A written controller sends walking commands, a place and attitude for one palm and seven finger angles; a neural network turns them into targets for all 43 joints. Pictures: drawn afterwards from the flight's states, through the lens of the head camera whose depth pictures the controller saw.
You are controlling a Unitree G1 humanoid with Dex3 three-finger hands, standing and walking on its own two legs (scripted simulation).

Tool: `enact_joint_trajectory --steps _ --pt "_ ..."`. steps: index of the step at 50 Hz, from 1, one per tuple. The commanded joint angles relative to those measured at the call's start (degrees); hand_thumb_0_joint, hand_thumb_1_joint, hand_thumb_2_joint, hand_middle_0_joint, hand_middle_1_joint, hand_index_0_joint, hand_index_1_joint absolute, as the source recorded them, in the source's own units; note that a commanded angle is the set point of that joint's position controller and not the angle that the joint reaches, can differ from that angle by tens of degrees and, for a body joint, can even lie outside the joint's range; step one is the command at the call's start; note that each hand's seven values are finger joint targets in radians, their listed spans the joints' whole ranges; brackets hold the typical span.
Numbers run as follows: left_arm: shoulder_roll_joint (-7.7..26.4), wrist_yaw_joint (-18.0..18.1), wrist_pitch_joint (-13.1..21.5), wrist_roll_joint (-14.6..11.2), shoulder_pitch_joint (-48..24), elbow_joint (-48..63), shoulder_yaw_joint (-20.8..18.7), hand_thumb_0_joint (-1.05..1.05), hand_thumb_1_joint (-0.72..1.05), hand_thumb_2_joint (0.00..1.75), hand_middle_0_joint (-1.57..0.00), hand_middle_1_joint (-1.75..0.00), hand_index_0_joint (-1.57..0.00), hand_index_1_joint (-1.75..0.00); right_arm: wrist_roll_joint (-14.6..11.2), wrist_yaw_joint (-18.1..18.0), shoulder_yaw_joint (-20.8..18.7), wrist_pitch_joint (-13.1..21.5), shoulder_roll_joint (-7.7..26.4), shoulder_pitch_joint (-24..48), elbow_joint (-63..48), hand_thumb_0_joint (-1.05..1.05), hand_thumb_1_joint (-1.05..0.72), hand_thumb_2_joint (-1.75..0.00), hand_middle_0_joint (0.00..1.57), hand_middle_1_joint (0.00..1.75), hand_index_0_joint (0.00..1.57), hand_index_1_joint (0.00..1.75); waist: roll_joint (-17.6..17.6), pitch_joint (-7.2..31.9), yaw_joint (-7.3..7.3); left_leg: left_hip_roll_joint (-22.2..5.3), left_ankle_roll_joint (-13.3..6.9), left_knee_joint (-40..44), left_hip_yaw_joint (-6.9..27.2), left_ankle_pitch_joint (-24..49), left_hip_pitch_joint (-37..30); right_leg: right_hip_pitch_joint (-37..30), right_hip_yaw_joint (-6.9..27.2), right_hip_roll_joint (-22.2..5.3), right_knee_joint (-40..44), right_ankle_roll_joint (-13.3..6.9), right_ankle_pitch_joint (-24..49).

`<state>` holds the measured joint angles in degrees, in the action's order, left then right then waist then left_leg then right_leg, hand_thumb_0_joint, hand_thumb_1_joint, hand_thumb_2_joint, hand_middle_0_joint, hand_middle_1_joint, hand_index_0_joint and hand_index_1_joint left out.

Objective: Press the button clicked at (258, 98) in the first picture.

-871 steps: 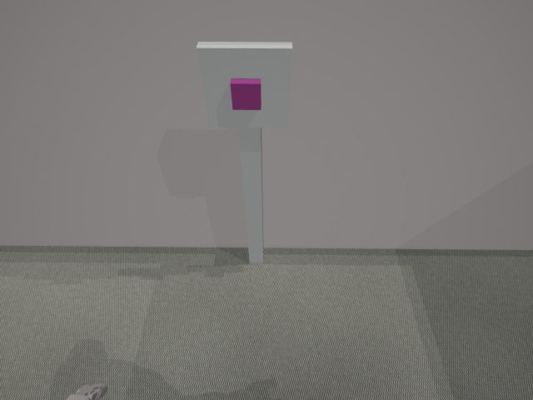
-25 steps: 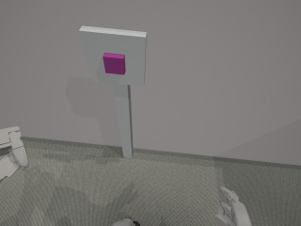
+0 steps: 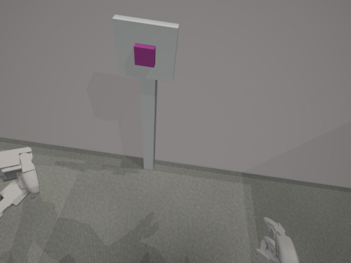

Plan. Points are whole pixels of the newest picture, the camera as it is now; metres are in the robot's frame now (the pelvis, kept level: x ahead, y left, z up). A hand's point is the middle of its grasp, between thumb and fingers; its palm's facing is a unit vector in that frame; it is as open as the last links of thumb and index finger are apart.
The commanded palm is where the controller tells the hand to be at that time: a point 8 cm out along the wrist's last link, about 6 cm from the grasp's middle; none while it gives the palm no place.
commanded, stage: stop stepping back and stand still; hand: left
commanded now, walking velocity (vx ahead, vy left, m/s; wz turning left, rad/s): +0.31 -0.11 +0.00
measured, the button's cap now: (145, 55) +0.71 +0.14 +0.08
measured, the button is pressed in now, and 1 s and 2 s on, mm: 0 0 0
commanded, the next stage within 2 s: let the arm hang, fingers relaxed in 1.02 s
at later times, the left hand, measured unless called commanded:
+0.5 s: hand out of the picture +0.15 +0.25 +0.18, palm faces +0.39 -0.81 -0.43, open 3.1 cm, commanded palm +0.09 +0.28 +0.18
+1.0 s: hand (31, 200) +0.18 +0.23 +0.16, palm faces +0.31 -0.83 -0.46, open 3.1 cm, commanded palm +0.12 +0.27 +0.18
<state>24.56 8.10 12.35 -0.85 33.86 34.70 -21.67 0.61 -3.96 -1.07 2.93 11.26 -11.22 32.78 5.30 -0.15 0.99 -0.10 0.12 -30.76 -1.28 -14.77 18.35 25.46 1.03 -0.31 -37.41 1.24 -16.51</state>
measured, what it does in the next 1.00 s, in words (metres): steps on the spot: right foot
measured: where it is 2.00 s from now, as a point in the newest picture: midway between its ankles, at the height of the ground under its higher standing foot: outside the picture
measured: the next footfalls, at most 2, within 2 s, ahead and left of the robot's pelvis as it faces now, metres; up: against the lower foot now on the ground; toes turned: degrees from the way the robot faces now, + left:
right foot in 0.14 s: +0.01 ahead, -0.10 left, +0.00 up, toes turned -4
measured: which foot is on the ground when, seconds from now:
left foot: down 0.00-1.00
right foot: up 0.00-0.12, down 0.14-1.00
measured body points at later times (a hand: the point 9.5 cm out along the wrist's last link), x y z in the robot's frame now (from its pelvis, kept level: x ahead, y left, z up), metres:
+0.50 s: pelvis -0.05 +0.01 +0.00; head -0.07 +0.02 +0.45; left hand +0.12 +0.29 +0.20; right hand +0.08 -0.24 -0.08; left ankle -0.02 +0.12 -0.73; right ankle -0.04 -0.10 -0.71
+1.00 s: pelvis -0.02 +0.00 +0.01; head -0.01 +0.00 +0.46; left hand +0.16 +0.27 +0.19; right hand +0.15 -0.24 -0.07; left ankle -0.02 +0.11 -0.73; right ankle -0.03 -0.10 -0.73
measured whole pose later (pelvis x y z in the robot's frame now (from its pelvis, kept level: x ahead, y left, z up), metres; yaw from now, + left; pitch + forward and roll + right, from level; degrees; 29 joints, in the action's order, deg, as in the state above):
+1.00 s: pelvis -0.02 +0.00 +0.01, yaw -2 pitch +1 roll -1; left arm 21.8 8.3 12.5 -1.7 36.1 30.9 -19.6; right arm -0.1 -3.1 0.3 5.3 11.6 -10.5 33.4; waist 0.0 -0.3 0.6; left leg -0.7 -0.3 -28.2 -1.4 -15.3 13.4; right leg 12.3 -3.0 1.7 -26.2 -2.0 -14.5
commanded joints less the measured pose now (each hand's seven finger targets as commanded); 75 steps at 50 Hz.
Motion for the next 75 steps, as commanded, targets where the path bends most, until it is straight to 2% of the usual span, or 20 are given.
enact_joint_trajectory --steps 1,5,9,11,15,17,19,21,25,29,30,32,39,46,55,56,62,68,72,75 --pt "6.1 2.0 4.6 -1.0 4.0 16.7 -7.6 0.00 0.90 0.90 -1.30 -1.50 -1.30 -1.50 0.0 0.5 -1.9 7.1 6.3 0.7 -7.6 0.00 -0.90 -0.90 0.20 0.30 0.20 0.30 -15.5 7.3 -0.33 -15.6 -8.4 11.9 12.7 13.9 -2.7 -2.1 0.5 0.5 -11.6 0.0 -9.9" --pt "4.8 2.1 2.5 -0.6 3.3 8.7 -5.4 0.00 0.90 0.90 -1.30 -1.50 -1.30 -1.50 -0.8 0.5 -0.9 6.7 7.3 2.9 -6.9 0.00 -0.90 -0.90 0.20 0.30 0.20 0.30 -11.6 3.3 0.21 -8.1 -2.7 10.1 5.1 -9.5 7.3 -18.3 -3.2 0.7 14.0 -0.5 -1.0" --pt "6.8 2.4 1.0 -0.6 -4.2 7.0 -5.4 0.00 0.90 0.90 -1.30 -1.50 -1.30 -1.50 -0.3 -0.2 -2.3 4.4 7.8 3.9 -6.1 0.00 -0.90 -0.90 0.20 0.30 0.20 0.30 5.1 1.5 -0.54 0.2 -0.3 -16.1 0.7 -10.1 5.7 -4.4 23.5 -13.7 28.6 -10.6 -28.9" --pt "5.3 2.6 1.1 -0.4 -5.1 6.6 -3.6 0.00 0.90 0.90 -1.30 -1.50 -1.30 -1.50 0.1 -0.2 -1.5 4.3 7.1 3.8 -5.5 0.00 -0.90 -0.90 0.20 0.30 0.20 0.30 5.6 1.2 -0.03 -1.3 -0.9 -21.1 2.2 -9.3 9.0 -6.9 20.2 -16.2 26.5 -12.3 -22.9" --pt "5.9 3.0 1.8 0.1 -5.0 10.0 -3.9 0.00 0.90 0.90 -1.30 -1.50 -1.30 -1.50 0.5 -1.3 -0.5 4.8 6.6 3.9 -5.3 0.00 -0.90 -0.90 0.20 0.30 0.20 0.30 -4.4 1.5 0.68 -1.5 -2.1 3.9 -0.4 -7.3 -7.0 -0.7 6.4 -8.2 16.8 -7.3 -19.9" --pt "5.3 3.3 2.8 0.0 -5.6 13.8 -3.7 0.00 0.90 0.90 -1.30 -1.50 -1.30 -1.50 0.3 -1.4 -0.9 5.7 8.6 2.9 -6.7 0.00 -0.90 -0.90 0.20 0.30 0.20 0.30 -21.2 0.4 0.59 -14.4 -7.8 17.5 22.4 -18.2 -8.0 3.3 -1.5 1.5 -3.2 -2.2 -11.6" --pt "8.1 3.3 3.3 0.4 -4.7 11.4 -7.3 0.00 0.90 0.90 -1.30 -1.50 -1.30 -1.50 0.4 -1.2 -0.8 6.9 6.3 2.8 -5.8 0.00 -0.90 -0.90 0.20 0.30 0.20 0.30 -19.5 0.7 0.33 -19.0 -11.1 23.8 30.9 -27.9 -1.8 3.3 0.1 1.3 -17.4 -1.4 -12.0" --pt "6.0 3.0 2.7 0.6 -1.8 9.0 -5.8 0.00 0.90 0.90 -1.30 -1.50 -1.30 -1.50 0.3 -0.5 -0.6 7.5 5.9 3.2 -5.4 0.00 -0.90 -0.90 0.20 0.30 0.20 0.30 -13.1 -1.5 -0.19 -16.5 -10.3 20.5 22.2 -18.4 1.5 -0.6 -0.2 -0.8 -12.1 -1.4 -9.4" --pt "4.3 2.4 2.0 0.5 1.4 7.8 -3.8 0.00 0.90 0.90 -1.30 -1.50 -1.30 -1.50 -0.1 -0.1 -0.4 7.0 7.3 2.8 -5.5 0.00 -0.90 -0.90 0.20 0.30 0.20 0.30 -15.6 -0.1 -0.30 -9.6 -4.7 13.4 7.8 -12.4 8.1 -18.0 -6.2 1.1 9.3 -1.1 -1.8" --pt "7.1 2.1 2.6 0.1 -2.7 7.1 -6.3 0.00 0.90 0.90 -1.30 -1.50 -1.30 -1.50 0.2 0.1 -1.1 6.0 7.1 2.9 -5.9 0.00 -0.90 -0.90 0.20 0.30 0.20 0.30 -1.7 1.3 -0.05 -1.8 -1.0 -2.0 1.3 -6.9 6.4 -13.3 12.4 -9.2 20.9 -6.0 -5.5" --pt "6.5 2.2 2.2 -0.5 -1.1 6.4 -5.9 0.00 0.90 0.90 -1.30 -1.50 -1.30 -1.50 -0.5 0.3 -1.8 5.7 6.7 2.1 -5.4 0.00 -0.90 -0.90 0.20 0.30 0.20 0.30 3.0 2.6 -0.07 -1.3 -0.6 -7.7 1.2 -6.1 4.9 -12.4 17.5 -12.6 23.6 -8.0 -8.3" --pt "6.2 2.5 2.6 -0.3 -1.6 8.5 -5.7 0.00 0.90 0.90 -1.30 -1.50 -1.30 -1.50 -0.6 0.5 -1.5 5.1 6.5 2.9 -5.9 0.00 -0.90 -0.90 0.20 0.30 0.20 0.30 1.7 3.2 -0.15 -1.6 -0.5 -9.2 2.0 -4.7 4.6 -14.3 16.9 -14.8 22.5 -10.0 -0.2" --pt "5.9 2.0 3.7 -0.4 -0.2 9.2 -5.2 0.00 0.90 0.90 -1.30 -1.50 -1.30 -1.50 -0.5 -0.7 -0.7 5.3 6.9 4.7 -6.4 0.00 -0.90 -0.90 0.20 0.30 0.20 0.30 -12.3 4.5 -0.94 -7.2 -2.6 9.0 8.2 17.9 -5.2 -15.9 0.0 -1.7 10.5 -1.3 13.5" --pt "5.0 1.6 3.6 -1.0 3.3 7.7 -4.8 0.00 0.90 0.90 -1.30 -1.50 -1.30 -1.50 -1.0 0.1 -1.3 5.0 7.0 3.8 -7.4 0.00 -0.90 -0.90 0.20 0.30 0.20 0.30 -7.6 8.3 -0.66 -4.4 -1.0 4.9 3.7 19.4 -5.4 -21.0 2.4 -3.7 12.8 -2.3 24.6" --pt "5.5 1.7 3.0 -1.4 2.2 7.5 -5.1 0.00 0.90 0.90 -1.30 -1.50 -1.30 -1.50 -0.8 -0.3 -1.0 4.1 6.9 4.4 -8.1 0.00 -0.90 -0.90 0.20 0.30 0.20 0.30 -7.3 6.0 -0.71 -4.0 -0.9 7.1 3.7 15.0 -5.2 -19.1 2.4 -3.1 15.3 -2.0 19.6" --pt "0.2 -6.7 -6.0 4.0 -5.9 -39.4 16.8 0.00 0.90 0.90 -1.30 -1.50 -1.30 -1.50 -1.0 5.2 -4.3 6.4 17.8 7.7 6.2 0.00 -0.90 -0.90 0.20 0.30 0.20 0.30 -6.9 0.0 1.03 -5.1 -1.4 -2.3 4.1 19.3 -1.1 -10.2 -0.6 -7.7 7.6 -3.4 24.7" --pt "-1.9 -8.0 -11.1 3.0 -15.4 -56.3 17.0 0.00 0.90 0.90 -1.08 -1.26 -1.08 -1.26 0.8 4.2 -2.1 -0.4 12.6 1.3 7.1 0.00 -0.90 -0.90 0.20 0.30 0.20 0.30 7.4 4.3 -0.42 -4.6 -3.4 0.0 7.0 11.4 -2.0 -11.0 3.2 -6.9 9.9 -4.8 13.8" --pt "-3.9 -7.1 -12.8 2.0 -18.4 -78.1 19.4 0.00 0.90 0.90 -0.86 -1.02 -0.86 -1.02 1.1 3.6 0.4 -2.6 8.6 1.1 15.4 0.00 -0.90 -0.90 0.20 0.30 0.20 0.30 -9.9 0.5 -1.66 -4.8 -2.8 8.3 8.0 6.7 -0.6 -15.0 2.8 -4.8 13.3 -3.7 4.0" --pt "-5.7 -6.8 -12.5 1.6 -16.4 -87.5 19.5 0.00 0.90 0.90 -0.71 -0.86 -0.71 -0.86 1.0 2.9 0.6 -3.1 6.2 -2.2 20.8 0.00 -0.90 -0.90 0.20 0.30 0.20 0.30 -15.3 0.5 -1.59 -4.6 -2.3 10.4 7.3 0.2 -1.3 -16.7 2.6 -4.9 16.8 -4.4 1.4" --pt "-6.2 -6.9 -12.3 1.5 -15.7 -91.6 19.6 0.00 0.90 0.90 -0.60 -0.74 -0.60 -0.74 0.7 2.6 0.3 -3.4 5.6 -5.5 23.5 0.00 -0.90 -0.90 0.20 0.30 0.20 0.30 -11.9 -0.5 -1.36 -5.0 -2.5 11.4 7.7 -1.6 -1.4 -16.8 1.8 -4.9 18.2 -4.5 1.1"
